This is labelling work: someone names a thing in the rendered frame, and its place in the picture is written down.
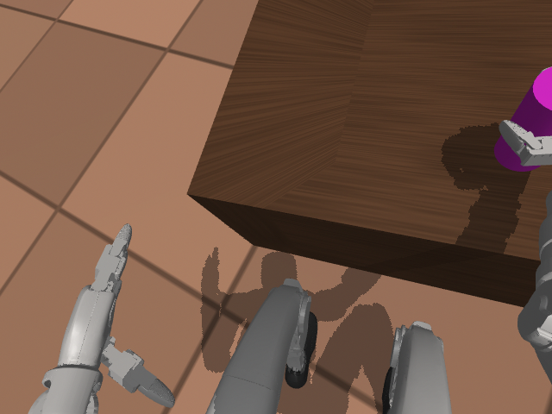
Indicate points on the right robot hand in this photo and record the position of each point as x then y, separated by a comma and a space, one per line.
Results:
537, 152

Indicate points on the left robot arm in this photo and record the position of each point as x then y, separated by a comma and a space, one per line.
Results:
71, 390

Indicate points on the left robot hand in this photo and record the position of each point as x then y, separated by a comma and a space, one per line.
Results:
87, 339

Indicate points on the right robot arm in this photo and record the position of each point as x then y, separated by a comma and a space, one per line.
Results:
534, 322

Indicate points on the left robot foot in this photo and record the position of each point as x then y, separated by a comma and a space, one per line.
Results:
298, 379

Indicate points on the can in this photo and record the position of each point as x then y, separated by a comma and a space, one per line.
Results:
534, 114

